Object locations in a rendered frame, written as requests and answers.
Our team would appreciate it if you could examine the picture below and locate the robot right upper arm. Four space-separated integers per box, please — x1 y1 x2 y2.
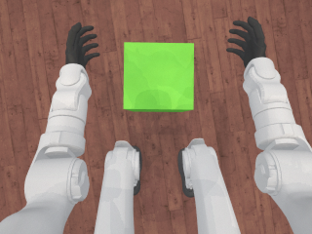
253 149 312 234

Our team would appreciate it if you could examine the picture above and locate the robot right foot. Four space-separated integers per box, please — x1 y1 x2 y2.
177 148 195 198

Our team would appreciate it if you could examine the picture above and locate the left robot forearm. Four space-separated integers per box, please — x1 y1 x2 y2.
24 63 92 201

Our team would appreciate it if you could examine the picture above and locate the robot right hand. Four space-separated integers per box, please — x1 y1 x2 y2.
226 17 266 68

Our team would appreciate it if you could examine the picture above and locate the robot left upper arm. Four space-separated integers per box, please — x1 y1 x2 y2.
0 157 90 234

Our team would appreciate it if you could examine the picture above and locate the carton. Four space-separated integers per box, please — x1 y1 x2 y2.
123 42 194 112

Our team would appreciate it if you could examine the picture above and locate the left robot shin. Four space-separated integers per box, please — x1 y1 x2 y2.
104 140 137 186

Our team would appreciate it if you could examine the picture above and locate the robot left hand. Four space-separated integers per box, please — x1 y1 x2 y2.
65 22 100 69

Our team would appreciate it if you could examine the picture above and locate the right robot forearm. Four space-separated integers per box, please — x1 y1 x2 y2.
243 57 312 153

